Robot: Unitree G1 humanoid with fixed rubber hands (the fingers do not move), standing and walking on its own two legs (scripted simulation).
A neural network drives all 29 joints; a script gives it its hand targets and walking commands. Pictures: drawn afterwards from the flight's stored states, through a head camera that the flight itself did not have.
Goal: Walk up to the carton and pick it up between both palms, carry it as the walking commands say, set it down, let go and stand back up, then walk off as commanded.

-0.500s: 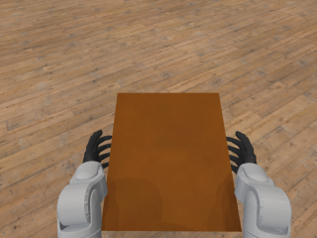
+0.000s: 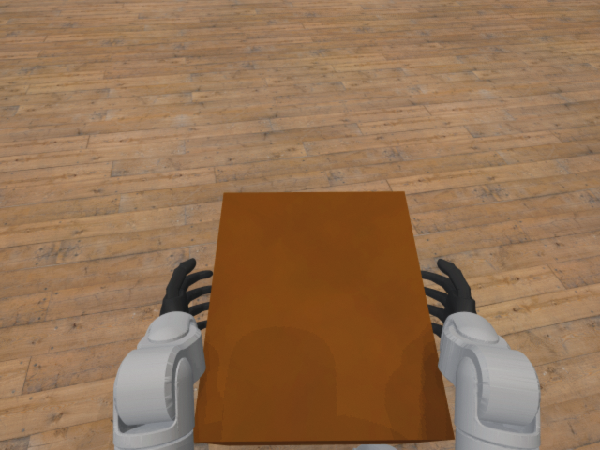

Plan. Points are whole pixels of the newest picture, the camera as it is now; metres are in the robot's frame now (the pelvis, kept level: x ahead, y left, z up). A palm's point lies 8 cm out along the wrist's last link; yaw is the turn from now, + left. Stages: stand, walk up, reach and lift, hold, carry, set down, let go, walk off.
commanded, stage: carry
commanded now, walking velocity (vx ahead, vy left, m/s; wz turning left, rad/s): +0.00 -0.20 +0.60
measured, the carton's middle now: (314, 321) +0.29 +0.01 +0.00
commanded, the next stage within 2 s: none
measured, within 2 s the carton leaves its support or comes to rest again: neither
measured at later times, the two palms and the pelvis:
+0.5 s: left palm (224, 397) +0.16 +0.10 +0.09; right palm (504, 312) +0.26 -0.21 +0.10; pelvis -0.03 -0.13 -0.01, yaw +18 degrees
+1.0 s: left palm out of the picture +0.10 -0.02 +0.10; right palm (562, 308) +0.28 -0.29 +0.09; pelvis -0.02 -0.28 +0.00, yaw +35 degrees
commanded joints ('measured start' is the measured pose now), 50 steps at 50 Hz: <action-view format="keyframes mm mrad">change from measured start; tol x32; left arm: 1 -497 -983 -764 -158 -442 -47 -284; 50 -371 -902 -626 -81 -372 -43 -289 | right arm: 1 -407 959 652 -162 396 -34 260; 50 -450 928 730 -148 434 6 251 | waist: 1 -34 209 -246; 7 -24 275 -283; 11 -11 -294 -262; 26 -30 308 -239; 39 -13 258 -294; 42 -7 -367 -288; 50 -1 -171 -244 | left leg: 1 187 233 -244 -224 261 100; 7 77 178 -219 -125 238 39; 12 -239 -12 -22 606 -367 -42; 20 -99 -35 102 211 -239 -23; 24 290 118 -83 -211 120 10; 26 421 482 -576 -170 818 204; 40 -9 87 -123 48 210 -3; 42 -268 -48 40 446 -425 -73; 50 -119 -21 77 305 -261 -53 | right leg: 1 -8 7 9 -52 42 4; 8 380 63 -111 -638 162 -13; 10 517 -359 306 -757 451 -163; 22 449 -247 -36 -520 616 -207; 28 -143 -48 101 54 -107 24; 41 515 -209 177 -771 295 -80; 50 407 -231 -25 -606 480 -219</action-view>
